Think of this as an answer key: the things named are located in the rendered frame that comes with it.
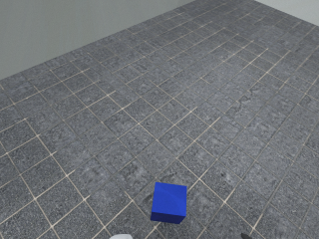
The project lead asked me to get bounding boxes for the carton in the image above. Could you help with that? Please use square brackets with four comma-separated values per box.
[151, 182, 187, 224]

